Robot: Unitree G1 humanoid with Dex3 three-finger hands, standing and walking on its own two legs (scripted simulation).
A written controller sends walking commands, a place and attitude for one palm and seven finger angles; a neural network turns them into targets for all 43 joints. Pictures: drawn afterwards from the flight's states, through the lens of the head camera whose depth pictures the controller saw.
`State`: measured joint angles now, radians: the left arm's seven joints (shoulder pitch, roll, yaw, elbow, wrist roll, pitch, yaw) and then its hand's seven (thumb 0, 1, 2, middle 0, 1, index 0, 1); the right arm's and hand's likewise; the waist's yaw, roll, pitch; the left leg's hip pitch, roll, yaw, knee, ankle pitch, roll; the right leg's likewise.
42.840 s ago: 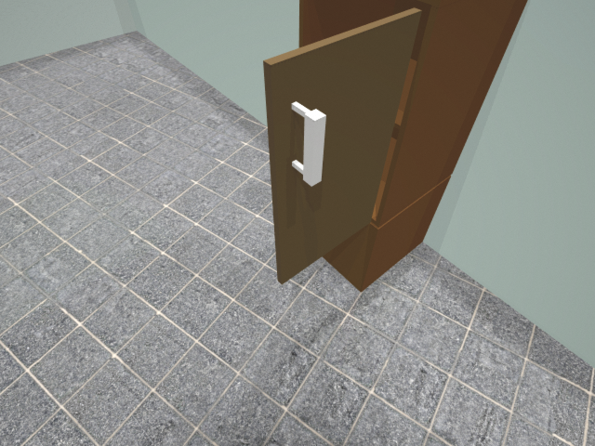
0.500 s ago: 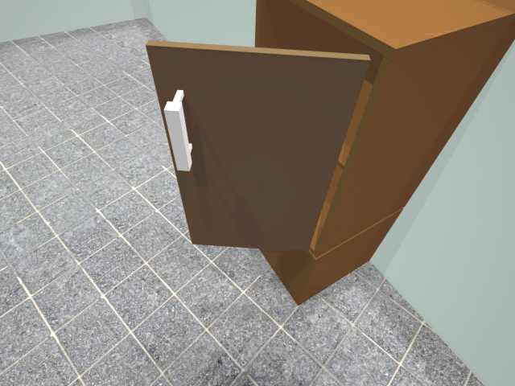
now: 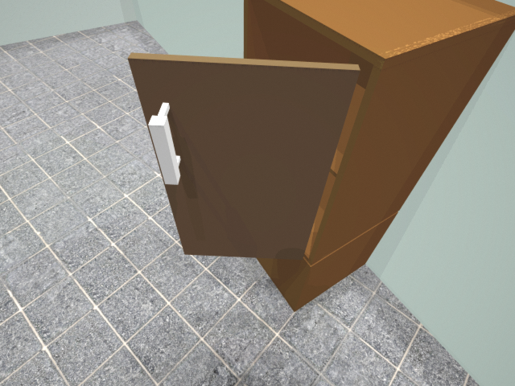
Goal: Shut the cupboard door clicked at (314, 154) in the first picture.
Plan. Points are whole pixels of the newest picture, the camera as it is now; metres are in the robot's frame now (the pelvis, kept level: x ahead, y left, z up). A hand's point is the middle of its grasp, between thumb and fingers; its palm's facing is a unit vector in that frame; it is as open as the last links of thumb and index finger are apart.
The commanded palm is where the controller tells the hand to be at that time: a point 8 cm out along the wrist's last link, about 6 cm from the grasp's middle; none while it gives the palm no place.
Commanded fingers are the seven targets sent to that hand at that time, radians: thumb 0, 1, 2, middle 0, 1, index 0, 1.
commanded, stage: raise the hand and make a fist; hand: left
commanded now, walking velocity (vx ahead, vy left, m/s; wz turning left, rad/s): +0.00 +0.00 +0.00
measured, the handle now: (168, 144) +0.48 +0.19 +0.10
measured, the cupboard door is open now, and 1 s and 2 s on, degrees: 55 55 55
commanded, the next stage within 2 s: bring the fist close to the handle in 1.92 s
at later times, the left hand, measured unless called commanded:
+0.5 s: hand out of the picture +0.12 +0.16 -0.03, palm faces +0.17 -0.98 -0.04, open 5.8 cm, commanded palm +0.12 +0.21 -0.01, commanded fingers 0.00 0.90 0.90 -0.66 -0.80 -0.66 -0.80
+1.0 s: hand (141, 335) +0.18 +0.17 +0.03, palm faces +0.03 -1.00 -0.05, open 3.6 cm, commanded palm +0.15 +0.22 +0.05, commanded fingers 0.00 0.90 0.90 -1.12 -1.30 -1.12 -1.30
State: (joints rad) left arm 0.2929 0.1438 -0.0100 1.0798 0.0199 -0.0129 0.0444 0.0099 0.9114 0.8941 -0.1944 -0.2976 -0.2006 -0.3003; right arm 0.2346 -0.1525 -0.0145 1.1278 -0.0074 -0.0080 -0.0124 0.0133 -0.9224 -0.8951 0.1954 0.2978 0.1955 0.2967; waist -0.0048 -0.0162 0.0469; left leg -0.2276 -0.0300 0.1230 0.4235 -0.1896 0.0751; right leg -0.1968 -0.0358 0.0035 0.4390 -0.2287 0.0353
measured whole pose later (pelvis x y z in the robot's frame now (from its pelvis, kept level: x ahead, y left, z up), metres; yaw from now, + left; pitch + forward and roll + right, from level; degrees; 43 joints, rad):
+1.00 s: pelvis +0.01 -0.03 -0.05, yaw +4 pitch +8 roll -2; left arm 0.53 0.26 0.15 -0.18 -0.31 -0.32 -0.29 0.02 0.90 0.90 -0.94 -1.11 -0.94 -1.11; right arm 0.30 -0.27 -0.01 0.58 0.06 -0.27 -0.06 0.02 -0.90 -0.90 0.20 0.30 0.20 0.30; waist 0.00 0.03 -0.10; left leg -0.64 0.01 0.03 0.92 -0.41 0.04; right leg -0.57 0.00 -0.09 0.88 -0.45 -0.02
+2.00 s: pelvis +0.01 -0.03 -0.02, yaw +5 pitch -1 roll -1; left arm 0.29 0.29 0.19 -0.17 -0.29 -0.05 -0.24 0.02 0.90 0.90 -1.30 -1.50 -1.30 -1.50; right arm 0.25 -0.25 0.06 0.62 0.06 -0.27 -0.06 0.02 -0.90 -0.90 0.20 0.30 0.20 0.30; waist 0.02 0.04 -0.05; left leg -0.32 -0.01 0.03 0.65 -0.31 0.04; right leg -0.25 0.01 -0.09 0.61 -0.34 -0.02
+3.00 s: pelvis +0.03 -0.03 -0.01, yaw +3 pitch +2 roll +0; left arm -0.22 0.29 0.18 0.30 -0.24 -0.06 -0.21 0.02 0.90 0.90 -1.30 -1.50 -1.30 -1.50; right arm 0.24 -0.26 0.05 0.64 0.06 -0.17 -0.05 0.02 -0.90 -0.90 0.20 0.30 0.20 0.30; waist -0.01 0.03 -0.04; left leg -0.35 0.00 0.05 0.62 -0.31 0.03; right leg -0.29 0.01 -0.06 0.60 -0.35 -0.03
